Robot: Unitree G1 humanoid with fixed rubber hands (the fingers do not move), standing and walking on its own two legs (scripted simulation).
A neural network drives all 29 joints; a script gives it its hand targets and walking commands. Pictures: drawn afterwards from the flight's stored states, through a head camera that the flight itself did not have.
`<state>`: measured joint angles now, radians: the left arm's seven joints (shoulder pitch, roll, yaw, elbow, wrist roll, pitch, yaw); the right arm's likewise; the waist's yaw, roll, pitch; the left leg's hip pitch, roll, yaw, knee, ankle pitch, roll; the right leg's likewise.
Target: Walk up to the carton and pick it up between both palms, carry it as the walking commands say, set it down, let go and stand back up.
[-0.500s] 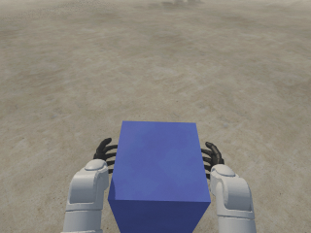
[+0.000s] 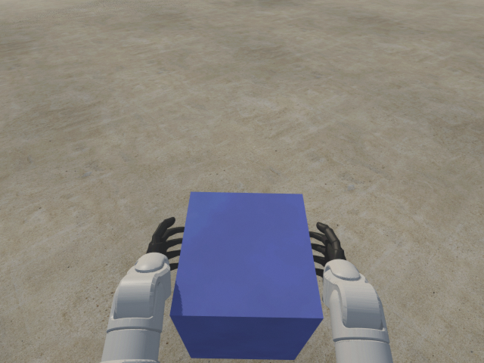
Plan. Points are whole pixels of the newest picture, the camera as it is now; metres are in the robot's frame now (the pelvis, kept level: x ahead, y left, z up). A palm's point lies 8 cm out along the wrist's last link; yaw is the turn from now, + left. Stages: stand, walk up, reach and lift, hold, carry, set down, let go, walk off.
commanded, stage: carry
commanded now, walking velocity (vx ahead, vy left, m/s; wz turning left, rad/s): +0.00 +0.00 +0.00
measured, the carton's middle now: (244, 279) +0.29 +0.00 -0.02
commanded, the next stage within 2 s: none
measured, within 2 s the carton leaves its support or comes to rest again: neither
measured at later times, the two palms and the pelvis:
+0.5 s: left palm (157, 263) +0.27 +0.14 +0.06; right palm (336, 269) +0.27 -0.15 +0.06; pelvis -0.01 +0.00 +0.00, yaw +0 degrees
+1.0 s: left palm (152, 260) +0.28 +0.16 +0.06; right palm (327, 265) +0.28 -0.13 +0.05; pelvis +0.00 +0.01 +0.00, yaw +0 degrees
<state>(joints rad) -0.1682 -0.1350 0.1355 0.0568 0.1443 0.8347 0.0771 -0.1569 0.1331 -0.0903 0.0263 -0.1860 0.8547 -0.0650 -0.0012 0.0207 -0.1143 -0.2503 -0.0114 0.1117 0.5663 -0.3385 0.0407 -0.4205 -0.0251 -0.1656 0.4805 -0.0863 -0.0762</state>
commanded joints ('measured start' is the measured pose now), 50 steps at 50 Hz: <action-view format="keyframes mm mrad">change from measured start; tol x4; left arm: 1 -438 -764 -527 -123 -225 -10 -185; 12 -437 -761 -542 -184 -248 18 -185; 15 -421 -737 -499 -113 -210 5 -186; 19 -455 -762 -539 -199 -254 11 -184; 23 -424 -742 -507 -132 -223 17 -184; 26 -451 -759 -539 -198 -254 17 -184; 32 -417 -744 -498 -118 -215 15 -184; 39 -458 -766 -538 -177 -244 -8 -181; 50 -429 -750 -510 -127 -209 -19 -180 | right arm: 1 -473 806 503 -145 238 -51 153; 12 -477 809 527 -192 268 -20 149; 15 -439 788 476 -105 222 -32 149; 19 -482 809 519 -194 268 -29 149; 23 -450 796 486 -125 236 -22 148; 26 -468 806 511 -183 262 -22 147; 32 -435 788 470 -106 224 -23 147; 41 -468 800 507 -172 248 -37 145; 50 -449 790 481 -115 221 -52 150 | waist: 1 1 -30 -228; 50 2 -21 -210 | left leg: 1 -25 122 -144 -124 22 16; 25 -42 123 -147 -137 -28 24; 50 -45 142 -146 -132 59 25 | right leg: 1 185 -136 192 -103 -71 36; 15 160 -139 203 -136 -143 41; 50 187 -129 170 -66 -15 36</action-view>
